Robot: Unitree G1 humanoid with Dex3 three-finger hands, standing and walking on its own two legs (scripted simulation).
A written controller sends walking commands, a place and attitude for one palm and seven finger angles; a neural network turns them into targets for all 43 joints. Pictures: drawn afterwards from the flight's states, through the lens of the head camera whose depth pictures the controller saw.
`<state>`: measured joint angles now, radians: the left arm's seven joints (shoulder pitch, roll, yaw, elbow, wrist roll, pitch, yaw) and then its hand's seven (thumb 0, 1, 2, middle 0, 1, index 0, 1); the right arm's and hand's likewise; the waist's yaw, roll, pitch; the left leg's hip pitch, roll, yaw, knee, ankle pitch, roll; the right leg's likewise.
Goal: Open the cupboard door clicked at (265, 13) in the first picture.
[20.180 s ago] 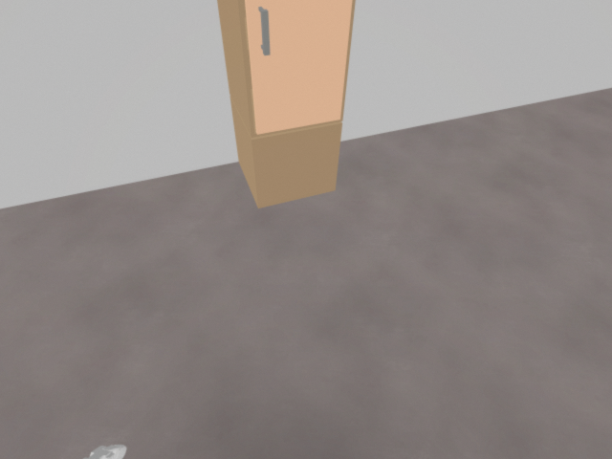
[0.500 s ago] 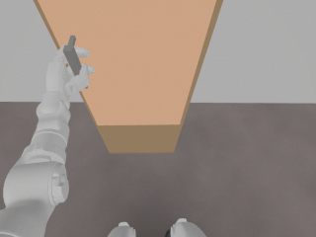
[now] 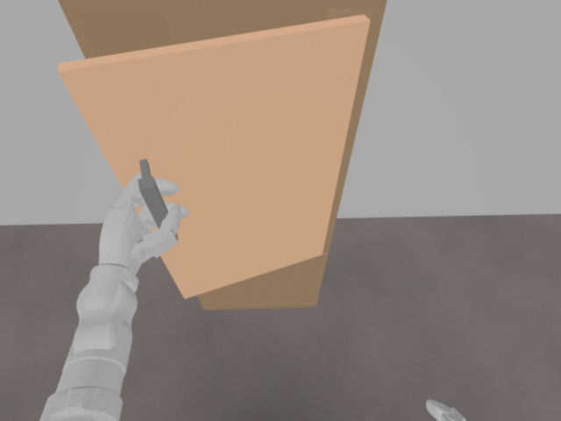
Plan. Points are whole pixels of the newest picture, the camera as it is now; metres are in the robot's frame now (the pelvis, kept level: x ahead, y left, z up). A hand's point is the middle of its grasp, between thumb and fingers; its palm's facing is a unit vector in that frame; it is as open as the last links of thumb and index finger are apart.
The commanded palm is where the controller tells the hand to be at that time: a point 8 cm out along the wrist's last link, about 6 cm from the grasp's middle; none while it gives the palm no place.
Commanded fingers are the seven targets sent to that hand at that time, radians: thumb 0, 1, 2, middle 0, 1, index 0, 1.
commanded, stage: pull the door open along its arc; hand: left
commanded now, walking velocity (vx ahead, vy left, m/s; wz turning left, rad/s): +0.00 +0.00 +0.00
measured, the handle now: (158, 202) +0.42 +0.19 +0.07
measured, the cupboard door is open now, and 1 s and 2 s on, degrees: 18 44 46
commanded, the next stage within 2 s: open thumb and fingers to let go in 0.44 s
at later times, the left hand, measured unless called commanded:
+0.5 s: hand (237, 302) +0.26 +0.06 +0.08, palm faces +0.37 -0.93 -0.01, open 6.3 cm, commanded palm +0.20 +0.09 +0.07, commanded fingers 0.00 0.90 0.90 -0.40 -1.35 -0.40 -1.35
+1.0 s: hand (245, 303) +0.26 +0.05 +0.08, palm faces +0.41 -0.91 +0.00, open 11.5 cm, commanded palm +0.21 +0.10 +0.07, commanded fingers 0.00 -0.50 0.30 -0.28 -1.10 -0.28 -1.10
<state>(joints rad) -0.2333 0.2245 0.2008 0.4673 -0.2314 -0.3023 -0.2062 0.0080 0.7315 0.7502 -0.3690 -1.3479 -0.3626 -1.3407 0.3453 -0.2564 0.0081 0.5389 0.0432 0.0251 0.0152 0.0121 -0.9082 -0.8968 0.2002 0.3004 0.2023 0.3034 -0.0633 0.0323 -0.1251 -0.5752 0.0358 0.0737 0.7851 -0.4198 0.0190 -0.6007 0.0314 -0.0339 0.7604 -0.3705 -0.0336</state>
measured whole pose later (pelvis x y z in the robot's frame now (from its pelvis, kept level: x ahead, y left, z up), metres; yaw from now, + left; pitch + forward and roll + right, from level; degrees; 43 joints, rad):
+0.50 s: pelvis +0.01 -0.04 +0.00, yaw +4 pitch +5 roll +1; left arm 0.31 -0.06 -0.25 -0.16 0.04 -0.06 0.48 0.03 0.65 0.74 -0.34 -1.24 -0.35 -1.32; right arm 0.16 -0.16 0.04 0.51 -0.05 0.09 0.01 0.01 -0.91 -0.90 0.20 0.30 0.20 0.30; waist -0.02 0.04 -0.10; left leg -0.42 0.04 0.00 0.76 -0.42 -0.03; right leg -0.44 0.03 -0.10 0.76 -0.42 -0.08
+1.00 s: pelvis -0.02 -0.05 +0.00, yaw +4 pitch +5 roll +2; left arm 0.18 -0.09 -0.19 0.00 0.03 -0.16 0.49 0.01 -0.12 0.47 -0.30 -1.22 -0.32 -1.24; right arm 0.20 -0.21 0.00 0.57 -0.05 0.02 -0.03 0.02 -0.91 -0.90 0.20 0.30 0.20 0.30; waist -0.01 0.05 -0.08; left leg -0.46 0.02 -0.04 0.76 -0.38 -0.03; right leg -0.49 0.03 -0.11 0.78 -0.39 -0.10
